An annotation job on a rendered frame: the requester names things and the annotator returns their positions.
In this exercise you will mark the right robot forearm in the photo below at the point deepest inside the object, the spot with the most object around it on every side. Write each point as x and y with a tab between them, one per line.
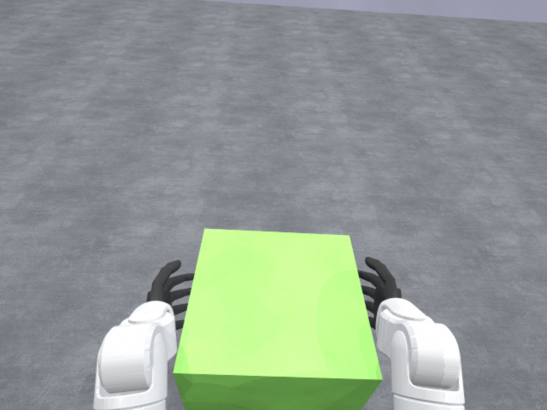
426	370

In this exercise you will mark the carton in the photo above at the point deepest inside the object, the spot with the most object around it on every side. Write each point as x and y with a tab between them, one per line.
276	321

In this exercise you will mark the robot left hand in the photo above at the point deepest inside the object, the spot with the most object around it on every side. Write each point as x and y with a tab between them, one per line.
162	285

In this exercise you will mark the robot right hand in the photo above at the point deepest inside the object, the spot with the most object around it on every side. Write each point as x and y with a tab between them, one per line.
385	284

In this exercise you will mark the left robot forearm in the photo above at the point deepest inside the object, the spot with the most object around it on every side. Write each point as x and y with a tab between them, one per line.
132	363

